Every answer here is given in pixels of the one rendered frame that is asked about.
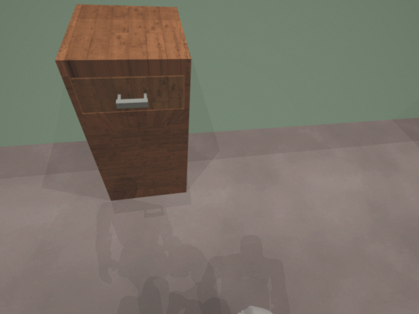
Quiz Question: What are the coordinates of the handle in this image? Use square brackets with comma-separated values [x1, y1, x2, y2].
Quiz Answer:
[116, 94, 149, 109]

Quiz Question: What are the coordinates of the drawer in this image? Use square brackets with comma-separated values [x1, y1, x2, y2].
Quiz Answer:
[71, 75, 183, 113]

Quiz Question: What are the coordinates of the cabinet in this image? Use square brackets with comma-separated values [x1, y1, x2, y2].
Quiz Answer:
[55, 4, 191, 201]

